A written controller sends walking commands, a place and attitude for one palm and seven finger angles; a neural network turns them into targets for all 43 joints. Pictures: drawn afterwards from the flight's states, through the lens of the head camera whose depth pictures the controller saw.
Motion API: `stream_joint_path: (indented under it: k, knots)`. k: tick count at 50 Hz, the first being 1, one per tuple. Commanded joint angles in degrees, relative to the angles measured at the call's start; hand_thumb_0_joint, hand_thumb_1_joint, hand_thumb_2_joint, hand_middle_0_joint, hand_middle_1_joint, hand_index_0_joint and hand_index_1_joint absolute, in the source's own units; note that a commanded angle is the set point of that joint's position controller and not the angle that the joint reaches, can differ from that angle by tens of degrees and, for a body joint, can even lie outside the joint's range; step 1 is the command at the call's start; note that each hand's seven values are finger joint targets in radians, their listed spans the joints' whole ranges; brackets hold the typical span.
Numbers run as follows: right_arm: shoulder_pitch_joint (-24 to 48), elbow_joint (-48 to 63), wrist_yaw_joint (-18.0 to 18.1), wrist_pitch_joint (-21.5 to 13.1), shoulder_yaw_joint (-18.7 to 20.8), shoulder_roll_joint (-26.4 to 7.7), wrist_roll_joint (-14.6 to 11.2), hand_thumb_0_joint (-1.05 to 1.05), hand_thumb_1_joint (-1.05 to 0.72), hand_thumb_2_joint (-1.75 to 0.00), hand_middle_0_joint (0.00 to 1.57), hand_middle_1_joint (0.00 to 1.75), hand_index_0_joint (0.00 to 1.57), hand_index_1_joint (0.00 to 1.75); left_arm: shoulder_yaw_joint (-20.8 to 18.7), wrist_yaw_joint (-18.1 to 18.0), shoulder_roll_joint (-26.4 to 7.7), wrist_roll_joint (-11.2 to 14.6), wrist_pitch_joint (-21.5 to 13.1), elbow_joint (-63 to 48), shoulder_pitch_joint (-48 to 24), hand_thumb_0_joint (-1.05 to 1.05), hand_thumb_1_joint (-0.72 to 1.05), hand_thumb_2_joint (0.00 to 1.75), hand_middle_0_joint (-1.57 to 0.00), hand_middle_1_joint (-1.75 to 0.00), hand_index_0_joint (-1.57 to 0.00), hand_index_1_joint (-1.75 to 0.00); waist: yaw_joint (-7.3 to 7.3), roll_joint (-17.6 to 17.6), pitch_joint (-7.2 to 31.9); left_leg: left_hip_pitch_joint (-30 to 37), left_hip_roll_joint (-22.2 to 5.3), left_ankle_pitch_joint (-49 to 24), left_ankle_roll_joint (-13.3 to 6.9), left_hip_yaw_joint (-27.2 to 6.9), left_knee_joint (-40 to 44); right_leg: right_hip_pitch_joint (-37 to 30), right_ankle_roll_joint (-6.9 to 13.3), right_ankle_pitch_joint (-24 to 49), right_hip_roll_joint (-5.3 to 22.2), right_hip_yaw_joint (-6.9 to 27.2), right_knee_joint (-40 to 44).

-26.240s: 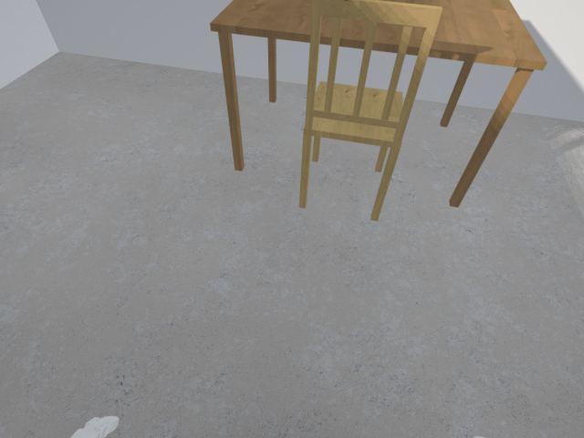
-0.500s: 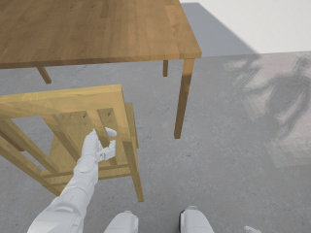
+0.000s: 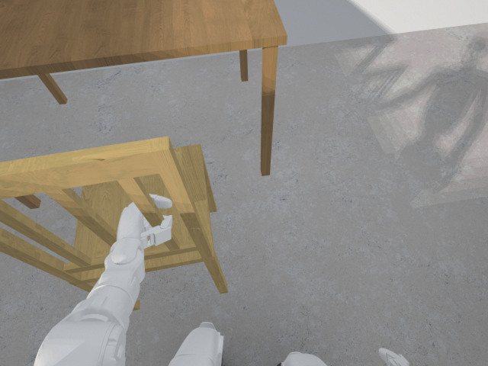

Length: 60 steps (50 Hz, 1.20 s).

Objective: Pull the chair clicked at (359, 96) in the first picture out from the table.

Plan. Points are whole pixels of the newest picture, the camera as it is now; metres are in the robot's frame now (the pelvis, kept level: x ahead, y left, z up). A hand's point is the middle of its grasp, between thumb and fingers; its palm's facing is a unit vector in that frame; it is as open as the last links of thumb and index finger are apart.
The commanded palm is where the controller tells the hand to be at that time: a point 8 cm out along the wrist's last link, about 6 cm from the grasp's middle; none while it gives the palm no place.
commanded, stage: step backward, pulling the chair out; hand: left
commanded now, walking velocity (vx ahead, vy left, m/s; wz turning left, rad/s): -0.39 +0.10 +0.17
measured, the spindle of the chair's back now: (100, 228) +0.36 +0.29 -0.06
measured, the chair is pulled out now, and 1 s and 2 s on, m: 0.34 0.69 0.74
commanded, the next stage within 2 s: stop walking, hand still on the chair in 0.52 s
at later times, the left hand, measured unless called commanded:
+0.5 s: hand (172, 324) +0.19 +0.12 -0.06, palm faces +0.04 -0.98 -0.18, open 5.7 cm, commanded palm +0.19 +0.18 -0.06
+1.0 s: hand out of the picture +0.00 +0.09 -0.06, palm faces +0.01 -0.99 -0.15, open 5.7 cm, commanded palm -0.01 +0.15 -0.05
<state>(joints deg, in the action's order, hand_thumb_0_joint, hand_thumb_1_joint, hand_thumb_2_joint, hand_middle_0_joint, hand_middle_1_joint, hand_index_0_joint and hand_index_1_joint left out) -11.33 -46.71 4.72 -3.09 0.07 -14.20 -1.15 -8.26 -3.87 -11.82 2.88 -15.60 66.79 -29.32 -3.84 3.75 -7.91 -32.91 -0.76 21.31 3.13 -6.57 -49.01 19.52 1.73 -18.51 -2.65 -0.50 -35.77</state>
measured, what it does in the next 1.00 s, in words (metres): walks backwards: left foot, then right foot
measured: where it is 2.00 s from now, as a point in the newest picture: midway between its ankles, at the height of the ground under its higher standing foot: outside the picture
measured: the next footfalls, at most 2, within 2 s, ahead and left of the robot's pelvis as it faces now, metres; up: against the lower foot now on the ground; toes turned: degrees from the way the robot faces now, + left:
left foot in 0.20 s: -0.05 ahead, +0.15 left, +0.00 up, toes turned +2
right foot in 0.42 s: -0.06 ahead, -0.10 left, +0.00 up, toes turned +4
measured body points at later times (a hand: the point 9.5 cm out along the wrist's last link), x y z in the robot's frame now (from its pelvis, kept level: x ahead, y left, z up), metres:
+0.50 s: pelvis -0.14 -0.02 +0.00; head -0.08 -0.04 +0.45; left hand +0.18 +0.18 -0.04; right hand -0.04 -0.24 -0.15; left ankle -0.10 +0.14 -0.72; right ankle -0.10 -0.10 -0.72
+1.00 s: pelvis -0.25 -0.03 +0.01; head -0.24 -0.06 +0.46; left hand +0.00 +0.15 -0.04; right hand -0.13 -0.24 -0.13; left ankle -0.27 +0.11 -0.72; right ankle -0.23 -0.10 -0.72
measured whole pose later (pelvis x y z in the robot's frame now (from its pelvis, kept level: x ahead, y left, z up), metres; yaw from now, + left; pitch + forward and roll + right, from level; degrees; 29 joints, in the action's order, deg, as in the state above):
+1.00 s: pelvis -0.25 -0.03 +0.01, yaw +6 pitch -1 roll +0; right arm -16.9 -41.1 5.6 -2.0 -2.8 -11.7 0.0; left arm 7.0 -3.4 -4.4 3.3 -8.0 47.0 -7.8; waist -1.7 3.5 -1.8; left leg -13.1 -1.6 17.2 1.7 -0.8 -31.4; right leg 14.8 3.9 -15.4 -2.4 -3.4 -31.5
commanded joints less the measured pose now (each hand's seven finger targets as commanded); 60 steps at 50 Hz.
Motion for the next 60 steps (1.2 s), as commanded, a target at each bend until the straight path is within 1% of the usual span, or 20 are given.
stream_joint_path:
  k: [1, 8, 10, 13, 16, 20, 23, 24, 25, 28, 32, 35, 37, 39, 43, 48, 50, 51, 55, 60]
  knots:
    - [1.9, 7.0, 2.1, -2.1, 1.0, -5.9, 0.4, 0.00, -0.90, -0.90, 0.20, 0.30, 0.20, 0.30, 0.6, -1.8, -13.2, -3.3, -0.6, -11.9, -12.9, 0.00, 0.90, 0.90, -0.50, -1.45, -0.50, -1.45, 2.91, -5.1, 26.1, 1.8, 0.4, 4.9, 0.4, -1.0, -9.3, -16.5, 5.7, 49.6, 20.8, 10.4, 4.8]
    - [-4.0, 6.0, 4.6, -1.1, 1.1, -8.8, 0.3, 0.00, -0.90, -0.90, 0.20, 0.30, 0.20, 0.30, 6.4, -2.7, -8.1, -1.5, 1.6, -12.5, -17.5, 0.00, 0.90, 0.90, -0.50, -1.45, -0.50, -1.45, -0.16, -12.0, 22.0, 16.5, -0.3, -6.9, -0.9, 3.2, 18.7, -9.5, 0.5, 37.1, 14.6, 3.6, 6.7]
    - [-4.5, 7.1, 4.4, -0.9, 1.8, -10.4, 0.6, 0.00, -0.90, -0.90, 0.20, 0.30, 0.20, 0.30, 8.7, -2.3, -4.8, -1.4, 0.3, -14.8, -19.8, 0.00, 0.90, 0.90, -0.50, -1.45, -0.50, -1.45, 0.35, -0.5, 24.9, 21.6, -8.7, -35.5, -4.6, -4.8, 24.1, -3.6, -3.9, 22.7, 6.1, -0.7, 1.6]
    - [-4.6, 7.7, 3.3, -0.8, 1.7, -7.6, 1.7, 0.00, -0.90, -0.90, 0.20, 0.30, 0.20, 0.30, 13.4, -0.7, 1.6, -1.0, -1.0, -20.0, -25.2, 0.00, 0.90, 0.90, -0.50, -1.45, -0.50, -1.45, -0.24, 13.7, 30.9, 34.0, -12.7, -56.7, -7.4, -5.8, 21.6, 4.4, -3.5, 3.8, 2.5, -1.1, -5.4]
    - [-4.8, 7.5, 2.1, -0.8, 2.6, -7.4, 2.1, 0.00, -0.90, -0.90, 0.20, 0.30, 0.20, 0.30, 10.7, -1.2, 0.3, -1.3, -0.8, -16.4, -22.9, 0.00, 0.90, 0.90, -0.50, -1.45, -0.50, -1.45, 1.00, 12.2, 28.6, 30.3, -14.8, -51.4, -9.8, -6.5, 21.8, 5.2, -2.5, -7.1, 1.5, 0.9, -8.9]
    - [-6.0, 5.0, 1.8, -2.1, 2.8, -7.8, 0.5, 0.00, -0.90, -0.90, 0.20, 0.30, 0.20, 0.30, 9.3, -1.0, -2.0, -1.6, -1.1, -11.7, -21.8, 0.00, 0.90, 0.90, -0.50, -1.45, -0.50, -1.45, 0.77, 3.0, 28.3, 28.4, -10.7, -45.9, -6.4, -1.4, 15.2, -2.8, -3.4, 16.5, 2.1, 1.1, 6.8]
    - [-4.0, 6.0, 2.8, -2.1, 2.2, -6.8, -0.3, 0.00, -0.90, -0.90, 0.20, 0.30, 0.20, 0.30, 7.3, -0.9, -8.1, -2.6, -1.7, -9.0, -20.9, 0.00, 0.90, 0.90, -0.50, -1.45, -0.50, -1.45, 0.84, -6.5, 24.6, 9.3, -1.5, -4.3, -0.4, 5.7, 6.1, -10.4, 1.3, 37.0, 15.2, 11.5, 10.3]
    - [-3.3, 6.2, 2.5, -2.1, 2.6, -7.4, -1.1, 0.00, -0.90, -0.90, 0.20, 0.30, 0.20, 0.30, 4.7, -1.2, -11.3, -2.1, -0.9, -7.4, -19.3, 0.00, 0.90, 0.90, -0.50, -1.45, -0.50, -1.45, 2.26, -15.3, 26.4, 6.2, 1.7, 8.5, 0.3, 3.6, -4.7, -9.9, 3.9, 35.4, 20.7, 17.1, 12.5]
    - [-0.6, 7.1, 2.3, -2.1, 2.9, -7.9, -1.0, 0.00, -0.90, -0.90, 0.20, 0.30, 0.20, 0.30, 4.5, -1.2, -10.6, -2.4, -0.1, -6.2, -18.6, 0.00, 0.90, 0.90, -0.50, -1.45, -0.50, -1.45, 4.19, -15.5, 26.6, 5.9, 1.9, 10.6, -0.2, 0.6, -12.7, -7.3, 4.7, 29.3, 22.7, 18.9, 13.2]
    - [-0.2, 6.4, 2.6, -2.5, 1.2, -6.5, -0.1, 0.00, -0.90, -0.90, 0.20, 0.30, 0.20, 0.30, 6.3, -1.1, -6.7, -1.7, 0.7, -7.8, -18.6, 0.00, 0.90, 0.90, -0.50, -1.45, -0.50, -1.45, 3.26, -8.2, 26.7, 6.3, 0.6, 7.5, -0.4, 0.2, -12.2, -9.7, 6.3, 21.3, 20.6, 14.0, 12.0]
    - [-2.2, 10.3, 3.1, -2.3, 0.8, -6.1, -0.1, 0.00, -0.90, -0.90, 0.20, 0.30, 0.20, 0.30, 7.1, -1.9, -4.4, -0.9, 0.7, -19.1, -15.5, 0.00, 0.90, 0.90, -0.50, -1.45, -0.50, -1.45, 3.35, -15.7, 27.2, 15.1, 2.3, 8.5, -1.5, 5.2, 5.8, -12.1, 3.9, 15.6, 17.3, 10.7, 14.0]
    - [-4.3, 10.4, 3.6, -2.3, 0.1, -6.1, 0.7, 0.00, -0.90, -0.90, 0.20, 0.30, 0.20, 0.30, 9.2, -1.4, -1.1, 0.3, 1.8, -22.1, -11.9, 0.00, 0.90, 0.90, -0.50, -1.45, -0.50, -1.45, 1.42, -9.6, 24.2, 25.2, 1.3, 0.4, -3.4, 7.2, 26.8, -5.6, -0.3, -0.9, 13.0, 7.2, 13.3]
    - [-4.2, 13.3, 3.4, -1.6, 0.3, -8.5, 0.8, 0.00, -0.90, -0.90, 0.20, 0.30, 0.20, 0.30, 11.6, -0.5, 2.1, 0.6, 1.6, -26.9, -12.0, 0.00, 0.90, 0.90, -0.50, -1.45, -0.50, -1.45, 2.70, 8.9, 19.6, 20.6, -10.8, 3.0, -9.5, -9.7, 35.7, -1.1, -4.7, -2.8, 2.5, -1.2, -0.9]
    - [0.0, 14.0, 3.0, -1.2, -1.0, -4.5, 0.4, 0.00, -0.90, -0.90, 0.20, 0.30, 0.20, 0.30, 13.8, -0.8, 4.2, 0.3, 3.0, -29.5, -12.8, 0.00, 0.90, 0.90, -0.50, -1.45, -0.50, -1.45, 3.27, 11.5, 19.7, 16.9, -15.7, 5.2, -12.6, -13.0, 38.9, -1.8, -3.6, -4.1, 2.3, 0.2, -13.8]
    - [-2.9, 13.2, 2.3, -1.1, 1.1, -7.4, 0.5, 0.00, -0.90, -0.90, 0.20, 0.30, 0.20, 0.30, 13.5, -0.7, 3.5, -0.3, 4.6, -30.5, -5.1, 0.00, 0.90, 0.90, -0.50, -1.45, -0.50, -1.45, 3.03, -1.0, 16.0, 20.0, -11.5, -5.7, -11.1, -2.4, 28.5, -6.2, -2.4, -2.7, 1.4, -3.1, 1.6]
    - [-3.0, 12.2, 2.0, -1.8, 0.8, -6.4, 1.8, 0.00, -0.90, -0.90, 0.20, 0.30, 0.20, 0.30, 15.3, -1.2, 2.4, -2.5, 4.7, -34.2, 5.3, 0.00, 0.90, 0.90, -0.50, -1.45, -0.50, -1.45, 1.18, 3.9, 16.1, 17.3, -6.1, -13.2, -6.5, 1.3, 22.7, -13.0, 1.9, 8.2, 7.9, 4.5, 9.8]
    - [-2.8, 13.1, 2.2, -0.9, 0.8, -4.9, 0.7, 0.00, -0.90, -0.90, 0.20, 0.30, 0.20, 0.30, 12.8, -1.9, -0.5, -2.0, 5.3, -32.7, 9.0, 0.00, 0.90, 0.90, -0.50, -1.45, -0.50, -1.45, 2.69, -15.9, 18.4, 12.6, -1.2, -0.3, -4.3, 6.9, 14.9, -15.8, 3.6, 0.2, 13.9, 15.1, 15.6]
    - [-1.3, 13.9, 2.5, -0.6, 0.9, -4.5, 0.7, 0.00, -0.90, -0.90, 0.20, 0.30, 0.20, 0.30, 12.7, -1.7, 0.1, -1.7, 5.0, -32.8, 9.5, 0.00, 0.90, 0.90, -0.50, -1.45, -0.50, -1.45, 3.87, -20.2, 15.7, 8.0, 1.0, 5.1, -3.5, 7.0, 6.8, -15.9, 5.0, -0.6, 17.6, 20.0, 19.1]
    - [0.1, 13.1, 2.5, -0.8, -0.2, -3.3, 1.6, 0.00, -0.90, -0.90, 0.20, 0.30, 0.20, 0.30, 15.0, -1.6, 2.6, -2.6, 4.0, -34.3, 10.4, 0.00, 0.90, 0.90, -0.50, -1.45, -0.50, -1.45, 3.63, -9.4, 14.1, 6.6, -0.9, 5.9, -3.6, 4.4, 0.6, -13.9, 8.4, 7.7, 20.6, 17.3, 16.0]
    - [0.8, 13.5, 2.7, -0.9, -1.0, -2.6, 2.0, 0.00, -0.90, -0.90, 0.20, 0.30, 0.20, 0.30, 17.3, -2.1, 4.9, -1.9, 4.0, -38.0, 14.0, 0.00, 0.90, 0.90, -0.50, -1.45, -0.50, -1.45, 2.64, -12.4, 14.0, 23.5, 0.6, -4.8, -4.0, 9.5, 21.1, -3.0, 3.6, -2.7, 14.8, 8.2, 14.9]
